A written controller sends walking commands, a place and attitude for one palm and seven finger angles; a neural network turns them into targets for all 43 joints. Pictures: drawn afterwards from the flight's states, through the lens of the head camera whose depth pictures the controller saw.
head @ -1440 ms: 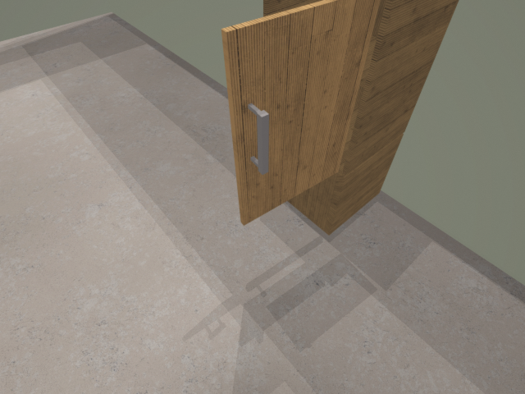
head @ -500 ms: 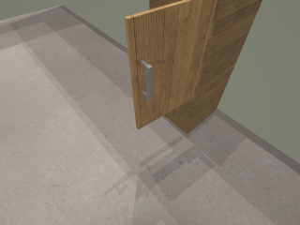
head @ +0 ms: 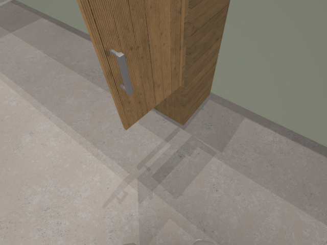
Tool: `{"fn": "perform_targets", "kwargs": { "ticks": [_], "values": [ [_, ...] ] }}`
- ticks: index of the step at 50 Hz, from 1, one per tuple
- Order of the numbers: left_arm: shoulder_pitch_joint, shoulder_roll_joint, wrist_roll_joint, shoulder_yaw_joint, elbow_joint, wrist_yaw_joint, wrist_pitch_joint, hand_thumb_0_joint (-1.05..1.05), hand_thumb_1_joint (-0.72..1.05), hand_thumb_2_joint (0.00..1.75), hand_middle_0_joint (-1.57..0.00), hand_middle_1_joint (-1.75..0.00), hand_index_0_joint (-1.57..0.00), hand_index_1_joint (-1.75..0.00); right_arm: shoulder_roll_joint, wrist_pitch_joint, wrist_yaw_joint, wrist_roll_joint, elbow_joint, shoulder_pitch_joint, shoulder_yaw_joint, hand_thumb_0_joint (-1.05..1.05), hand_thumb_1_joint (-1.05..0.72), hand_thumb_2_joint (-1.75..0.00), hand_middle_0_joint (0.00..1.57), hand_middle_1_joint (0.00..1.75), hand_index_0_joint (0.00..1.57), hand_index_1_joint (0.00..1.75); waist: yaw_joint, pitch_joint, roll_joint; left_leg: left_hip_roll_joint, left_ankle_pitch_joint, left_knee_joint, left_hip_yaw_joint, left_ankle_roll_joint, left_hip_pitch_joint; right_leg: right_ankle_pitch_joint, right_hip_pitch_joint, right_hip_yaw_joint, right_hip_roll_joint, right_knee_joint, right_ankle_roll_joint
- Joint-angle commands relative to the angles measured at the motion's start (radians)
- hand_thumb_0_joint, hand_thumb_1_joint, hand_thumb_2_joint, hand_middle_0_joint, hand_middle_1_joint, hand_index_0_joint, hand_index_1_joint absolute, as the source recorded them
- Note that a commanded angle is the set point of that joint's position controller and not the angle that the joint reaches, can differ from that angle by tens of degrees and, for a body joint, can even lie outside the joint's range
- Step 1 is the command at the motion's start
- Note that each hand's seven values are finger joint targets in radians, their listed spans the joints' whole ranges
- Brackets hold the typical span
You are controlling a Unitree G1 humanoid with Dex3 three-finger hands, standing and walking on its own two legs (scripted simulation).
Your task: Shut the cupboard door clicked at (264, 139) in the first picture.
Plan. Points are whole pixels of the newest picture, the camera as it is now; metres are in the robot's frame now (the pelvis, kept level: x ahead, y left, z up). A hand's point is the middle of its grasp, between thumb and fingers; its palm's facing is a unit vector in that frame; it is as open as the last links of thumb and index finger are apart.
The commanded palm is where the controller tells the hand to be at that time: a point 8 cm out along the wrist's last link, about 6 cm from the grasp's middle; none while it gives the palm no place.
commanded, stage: walk around to get in front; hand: left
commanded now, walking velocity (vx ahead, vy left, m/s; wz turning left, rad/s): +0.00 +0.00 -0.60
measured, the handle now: (121, 73) +0.63 +0.20 +0.01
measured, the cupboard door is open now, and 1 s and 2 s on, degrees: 84 84 84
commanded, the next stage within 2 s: none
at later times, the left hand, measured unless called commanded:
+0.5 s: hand out of the picture +0.10 +0.19 -0.17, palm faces -0.19 -0.95 -0.23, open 7.4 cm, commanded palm none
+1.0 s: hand (137, 224) +0.18 +0.10 -0.16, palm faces -0.57 -0.79 -0.25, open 7.4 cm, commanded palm none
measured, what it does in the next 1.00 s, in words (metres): steps on the spot, turning right: left foot, then right foot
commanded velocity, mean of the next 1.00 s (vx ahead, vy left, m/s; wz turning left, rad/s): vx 0.00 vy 0.00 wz -0.60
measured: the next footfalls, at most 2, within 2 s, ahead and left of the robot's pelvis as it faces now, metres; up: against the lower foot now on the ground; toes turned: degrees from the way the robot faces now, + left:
left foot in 0.48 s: +0.06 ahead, +0.13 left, +0.00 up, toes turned -17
right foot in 0.76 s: -0.02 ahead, -0.15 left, +0.00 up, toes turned -29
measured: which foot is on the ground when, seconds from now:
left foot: down 0.00-0.02, up 0.04-0.46, down 0.48-0.76, up 0.78-1.00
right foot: down 0.00-0.46, up 0.48-0.74, down 0.76-1.00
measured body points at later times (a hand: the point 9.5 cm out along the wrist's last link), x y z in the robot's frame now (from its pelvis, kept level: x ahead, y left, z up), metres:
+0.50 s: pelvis -0.01 +0.01 +0.00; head +0.05 +0.00 +0.45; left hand +0.11 +0.24 -0.15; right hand +0.06 -0.27 -0.12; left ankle +0.02 +0.14 -0.73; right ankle +0.00 -0.10 -0.72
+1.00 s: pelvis -0.01 -0.02 +0.01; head +0.05 -0.05 +0.45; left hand +0.21 +0.14 -0.14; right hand -0.10 -0.29 -0.13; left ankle +0.06 +0.10 -0.69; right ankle -0.05 -0.13 -0.73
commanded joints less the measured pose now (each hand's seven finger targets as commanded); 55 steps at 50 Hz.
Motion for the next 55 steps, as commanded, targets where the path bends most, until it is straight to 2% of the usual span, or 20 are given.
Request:
{"fn": "perform_targets", "kwargs": {
  "ticks": [1, 2, 4, 9, 17, 21, 23, 24, 26, 29, 33, 36, 37, 38, 39, 41, 50, 52, 53, 55],
  "values": [
    [0.190, 0.243, 0.016, 0.055, -0.028, 0.022, -0.045, 0.00, 0.90, 0.90, -0.20, -0.30, -0.20, -0.30, -0.105, 0.000, -0.004, 0.023, -0.127, -0.063, -0.037, 0.00, -0.90, -0.90, 0.20, 0.30, 0.20, 0.30, 0.078, -0.137, -0.383, -0.004, -0.167, 0.302, -0.024, -0.019, -0.267, 0.492, 0.265, 0.402, -0.269, -0.474, -0.075],
    [0.204, 0.283, 0.001, 0.060, -0.031, 0.036, -0.044, 0.00, 0.90, 0.90, -0.20, -0.30, -0.20, -0.30, -0.106, 0.011, 0.002, 0.023, -0.154, -0.111, -0.033, 0.00, -0.90, -0.90, 0.20, 0.30, 0.20, 0.30, 0.102, -0.105, -0.401, -0.071, -0.344, 0.504, -0.138, -0.026, -0.336, 0.658, 0.209, 0.562, -0.372, -0.494, -0.165],
    [0.119, 0.232, 0.000, 0.056, -0.060, 0.050, -0.045, 0.00, 0.90, 0.90, -0.20, -0.30, -0.20, -0.30, -0.106, 0.018, 0.007, 0.024, -0.139, -0.106, -0.037, 0.00, -0.90, -0.90, 0.20, 0.30, 0.20, 0.30, 0.048, -0.091, -0.231, -0.027, -0.235, 0.613, -0.237, -0.021, -0.359, 0.454, 0.149, 0.495, -0.316, -0.472, -0.223],
    [0.092, 0.202, 0.002, 0.045, -0.086, 0.053, -0.057, 0.00, 0.90, 0.90, -0.20, -0.30, -0.20, -0.30, -0.067, 0.013, 0.012, 0.024, -0.136, -0.094, -0.028, 0.00, -0.90, -0.90, 0.20, 0.30, 0.20, 0.30, 0.019, -0.199, -0.109, -0.056, -0.115, 0.482, -0.234, -0.042, -0.296, 0.610, 0.236, 0.400, -0.211, -0.400, -0.185],
    [0.112, 0.221, 0.007, 0.054, -0.091, 0.044, -0.044, 0.00, 0.90, 0.90, -0.20, -0.30, -0.20, -0.30, -0.074, 0.002, 0.001, 0.036, -0.182, -0.140, -0.026, 0.00, -0.90, -0.90, 0.20, 0.30, 0.20, 0.30, 0.034, -0.192, -0.180, -0.101, -0.146, 0.229, -0.250, -0.028, -0.218, 0.625, 0.230, 0.498, -0.181, -0.391, -0.190],
    [0.028, 0.206, -0.003, 0.049, -0.115, 0.039, -0.035, 0.00, 0.90, 0.90, -0.20, -0.30, -0.20, -0.30, -0.095, -0.011, -0.008, 0.040, -0.151, -0.015, -0.029, 0.00, -0.90, -0.90, 0.20, 0.30, 0.20, 0.30, -0.039, -0.207, -0.154, -0.099, 0.036, -0.118, -0.247, -0.010, 0.085, 0.481, 0.018, 0.479, -0.111, -0.330, -0.097],
    [0.031, 0.115, -0.020, 0.027, -0.152, 0.020, -0.036, 0.00, 0.90, 0.90, -0.20, -0.30, -0.20, -0.30, -0.238, -0.027, -0.016, 0.018, -0.159, 0.022, -0.055, 0.00, -0.90, -0.90, 0.20, 0.30, 0.20, 0.30, -0.052, -0.207, 0.274, 0.282, 0.044, -0.345, -0.633, 0.118, 0.266, -0.060, -0.288, 0.206, 0.098, -0.022, 0.016],
    [-0.026, 0.156, -0.006, 0.031, -0.172, 0.014, -0.033, 0.00, 0.90, 0.90, -0.20, -0.30, -0.20, -0.30, -0.259, -0.022, -0.022, 0.009, -0.170, 0.025, -0.052, 0.00, -0.90, -0.90, 0.20, 0.30, 0.20, 0.30, -0.064, -0.151, 0.224, 0.394, 0.171, -0.344, -0.678, 0.213, 0.144, -0.156, -0.282, 0.121, 0.058, 0.192, 0.046],
    [-0.001, 0.153, 0.007, 0.046, -0.161, -0.004, -0.028, 0.00, 0.90, 0.90, -0.20, -0.30, -0.20, -0.30, -0.198, -0.030, -0.021, -0.003, -0.197, -0.054, -0.032, 0.00, -0.90, -0.90, 0.20, 0.30, 0.20, 0.30, -0.001, -0.133, 0.088, 0.293, 0.336, -0.298, -0.510, 0.220, 0.037, -0.050, -0.233, 0.101, 0.021, 0.364, 0.067],
    [-0.011, 0.122, -0.003, 0.033, -0.155, -0.018, -0.021, 0.00, 0.90, 0.90, -0.20, -0.30, -0.20, -0.30, -0.172, -0.028, -0.020, -0.004, -0.204, -0.063, -0.024, 0.00, -0.90, -0.90, 0.20, 0.30, 0.20, 0.30, 0.005, -0.128, 0.193, 0.181, 0.584, -0.197, -0.281, 0.153, 0.084, -0.020, -0.226, 0.043, -0.005, 0.305, 0.076],
    [-0.048, 0.110, -0.006, 0.015, -0.172, -0.024, -0.035, 0.00, 0.90, 0.90, -0.20, -0.30, -0.20, -0.30, -0.208, -0.023, -0.011, -0.003, -0.180, 0.030, -0.042, 0.00, -0.90, -0.90, 0.20, 0.30, 0.20, 0.30, -0.038, -0.194, 0.201, 0.179, 0.691, -0.097, -0.210, 0.121, 0.175, 0.013, -0.087, -0.051, 0.016, -0.009, 0.055],
    [0.056, 0.144, -0.009, 0.024, -0.135, -0.022, -0.044, 0.00, 0.90, 0.90, -0.20, -0.30, -0.20, -0.30, -0.230, -0.015, 0.000, 0.012, -0.185, 0.010, -0.052, 0.00, -0.90, -0.90, 0.20, 0.30, 0.20, 0.30, 0.020, -0.211, 0.121, 0.152, 0.535, 0.058, -0.159, 0.054, 0.039, 0.276, 0.180, -0.068, 0.025, -0.284, 0.024],
    [0.134, 0.226, 0.000, 0.040, -0.111, -0.010, -0.053, 0.00, 0.90, 0.90, -0.20, -0.30, -0.20, -0.30, -0.186, -0.012, 0.007, 0.025, -0.205, 0.003, -0.048, 0.00, -0.90, -0.90, 0.20, 0.30, 0.20, 0.30, 0.055, -0.248, -0.083, 0.079, 0.270, 0.241, -0.091, -0.005, -0.137, 0.544, 0.367, 0.113, -0.120, -0.365, -0.027],
    [0.183, 0.342, 0.006, 0.065, -0.101, 0.011, -0.058, 0.00, 0.90, 0.90, -0.20, -0.30, -0.20, -0.30, -0.099, -0.011, 0.013, 0.030, -0.263, -0.052, -0.023, 0.00, -0.90, -0.90, 0.20, 0.30, 0.20, 0.30, 0.086, -0.248, -0.397, -0.060, -0.333, 0.489, -0.076, -0.048, -0.367, 0.885, 0.426, 0.484, -0.388, -0.401, -0.155],
    [0.212, 0.347, -0.006, 0.066, -0.091, 0.027, -0.055, 0.00, 0.90, 0.90, -0.20, -0.30, -0.20, -0.30, -0.134, 0.001, 0.003, 0.030, -0.258, -0.074, -0.019, 0.00, -0.90, -0.90, 0.20, 0.30, 0.20, 0.30, 0.110, -0.254, -0.347, -0.031, -0.364, 0.597, -0.230, -0.033, -0.386, 0.852, 0.382, 0.493, -0.407, -0.392, -0.237],
    [0.064, 0.277, 0.000, 0.053, -0.136, 0.033, -0.040, 0.00, 0.90, 0.90, -0.20, -0.30, -0.20, -0.30, -0.138, 0.007, 0.007, 0.029, -0.229, -0.079, -0.025, 0.00, -0.90, -0.90, 0.20, 0.30, 0.20, 0.30, 0.040, -0.163, -0.300, -0.001, -0.228, 0.623, -0.244, -0.037, -0.384, 0.473, 0.211, 0.444, -0.292, -0.435, -0.213],
    [-0.020, 0.253, 0.000, 0.038, -0.159, 0.029, -0.032, 0.00, 0.90, 0.90, -0.20, -0.30, -0.20, -0.30, -0.093, -0.006, 0.012, 0.032, -0.172, 0.049, -0.016, 0.00, -0.90, -0.90, 0.20, 0.30, 0.20, 0.30, -0.032, -0.192, -0.180, -0.097, -0.026, 0.056, -0.174, -0.034, -0.050, 0.415, 0.055, 0.380, -0.162, -0.351, -0.132],
    [-0.055, 0.194, -0.012, 0.024, -0.181, 0.022, -0.024, 0.00, 0.90, 0.90, -0.20, -0.30, -0.20, -0.30, -0.161, -0.020, 0.000, 0.025, -0.152, 0.123, -0.027, 0.00, -0.90, -0.90, 0.20, 0.30, 0.20, 0.30, -0.074, -0.185, -0.041, 0.008, -0.001, -0.193, -0.292, 0.006, 0.145, 0.212, -0.150, 0.317, -0.063, -0.250, -0.048],
    [-0.033, 0.132, -0.021, 0.010, -0.198, 0.012, -0.022, 0.00, 0.90, 0.90, -0.20, -0.30, -0.20, -0.30, -0.262, -0.028, 0.000, 0.009, -0.165, 0.134, -0.048, 0.00, -0.90, -0.90, 0.20, 0.30, 0.20, 0.30, -0.071, -0.183, 0.264, 0.274, -0.033, -0.325, -0.601, 0.103, 0.173, -0.045, -0.276, 0.153, 0.073, -0.003, 0.015],
    [-0.082, 0.174, -0.008, 0.024, -0.221, -0.003, -0.027, 0.00, 0.90, 0.90, -0.20, -0.30, -0.20, -0.30, -0.279, -0.032, -0.013, -0.002, -0.194, 0.090, -0.040, 0.00, -0.90, -0.90, 0.20, 0.30, 0.20, 0.30, -0.049, -0.144, 0.121, 0.390, 0.151, -0.337, -0.625, 0.229, 0.005, -0.122, -0.221, 0.115, -0.006, 0.328, 0.043]
  ]
}}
